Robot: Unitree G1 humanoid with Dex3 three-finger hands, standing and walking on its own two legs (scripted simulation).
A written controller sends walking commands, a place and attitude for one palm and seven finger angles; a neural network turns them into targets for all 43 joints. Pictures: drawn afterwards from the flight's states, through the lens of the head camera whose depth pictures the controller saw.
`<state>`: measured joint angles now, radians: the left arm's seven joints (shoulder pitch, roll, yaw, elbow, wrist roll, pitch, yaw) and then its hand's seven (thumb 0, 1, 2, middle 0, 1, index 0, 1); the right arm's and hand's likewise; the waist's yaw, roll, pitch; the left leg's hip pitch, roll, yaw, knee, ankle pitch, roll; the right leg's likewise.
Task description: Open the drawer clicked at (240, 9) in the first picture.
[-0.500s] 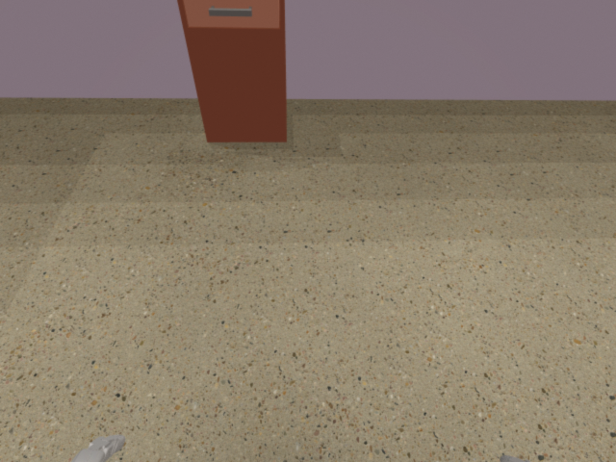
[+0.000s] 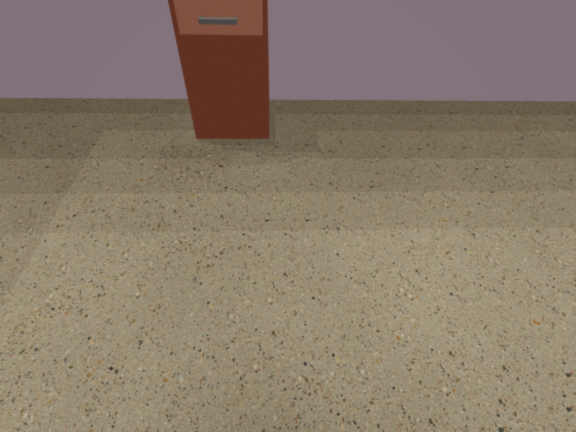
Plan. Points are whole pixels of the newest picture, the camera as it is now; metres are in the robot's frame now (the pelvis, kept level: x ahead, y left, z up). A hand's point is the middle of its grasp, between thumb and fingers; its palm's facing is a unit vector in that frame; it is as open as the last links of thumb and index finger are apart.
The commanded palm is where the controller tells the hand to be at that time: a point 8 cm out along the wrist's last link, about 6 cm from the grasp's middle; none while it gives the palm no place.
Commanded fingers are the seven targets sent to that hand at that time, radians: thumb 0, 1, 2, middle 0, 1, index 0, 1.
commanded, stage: stand and wait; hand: left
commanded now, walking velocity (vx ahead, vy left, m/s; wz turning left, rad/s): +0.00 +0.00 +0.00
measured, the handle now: (218, 19) +1.76 +0.42 -0.10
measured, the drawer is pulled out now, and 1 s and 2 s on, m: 0.00 0.00 0.00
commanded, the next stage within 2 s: look at it before walking up in 0.38 s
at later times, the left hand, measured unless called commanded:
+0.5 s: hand out of the picture +0.06 +0.24 -0.15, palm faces -0.04 -0.94 -0.33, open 7.4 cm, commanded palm none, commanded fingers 0.00 0.90 0.90 -0.20 -0.30 -0.20 -0.30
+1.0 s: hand out of the picture +0.06 +0.24 -0.15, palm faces -0.04 -0.94 -0.33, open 7.4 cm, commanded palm none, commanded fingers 0.00 0.90 0.90 -0.20 -0.30 -0.20 -0.30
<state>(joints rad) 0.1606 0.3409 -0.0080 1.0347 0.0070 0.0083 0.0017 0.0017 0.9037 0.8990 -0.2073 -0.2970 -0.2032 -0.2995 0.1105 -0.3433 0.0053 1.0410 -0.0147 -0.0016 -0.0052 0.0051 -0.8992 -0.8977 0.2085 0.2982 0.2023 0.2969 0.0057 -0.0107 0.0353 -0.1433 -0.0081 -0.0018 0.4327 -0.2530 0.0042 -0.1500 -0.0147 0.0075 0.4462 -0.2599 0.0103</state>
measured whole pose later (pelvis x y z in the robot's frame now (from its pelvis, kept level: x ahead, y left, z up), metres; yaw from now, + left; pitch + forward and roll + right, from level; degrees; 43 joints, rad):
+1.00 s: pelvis -0.01 -0.01 +0.00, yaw -1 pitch -2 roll +0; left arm 0.14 0.34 -0.01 1.09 0.01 -0.01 0.00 0.00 0.90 0.90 -0.21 -0.30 -0.20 -0.30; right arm 0.12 -0.34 0.01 1.11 -0.01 -0.01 0.00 0.00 -0.90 -0.90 0.21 0.30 0.20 0.30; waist 0.00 -0.01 0.04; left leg -0.13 0.01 0.01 0.37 -0.20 -0.01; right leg -0.15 0.00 0.02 0.39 -0.21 0.00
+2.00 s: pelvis +0.32 +0.02 -0.02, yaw +6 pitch -2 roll -1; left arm 0.16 0.16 0.06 1.03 0.01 -0.09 0.02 -0.01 0.92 0.90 -0.20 -0.30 -0.20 -0.30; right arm 0.35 -0.14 -0.05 1.13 -0.02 -0.04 -0.02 0.01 -0.91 -0.90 0.20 0.30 0.20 0.30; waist -0.04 0.01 0.07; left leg -0.42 0.08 0.01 1.30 -0.34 0.03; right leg -0.29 -0.01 -0.19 0.57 -0.25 -0.06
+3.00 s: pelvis +0.75 +0.06 -0.01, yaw +5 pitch -2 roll +0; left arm 0.16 0.15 0.07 1.03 0.00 -0.08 0.01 -0.02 0.93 0.90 -0.21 -0.30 -0.20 -0.30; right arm 0.38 -0.14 -0.05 1.15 -0.02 -0.02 -0.01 0.01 -0.90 -0.90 0.21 0.30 0.20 0.30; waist -0.04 0.03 0.07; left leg -0.41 0.12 0.05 1.25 -0.32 0.00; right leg -0.28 -0.03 -0.19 0.55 -0.24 -0.06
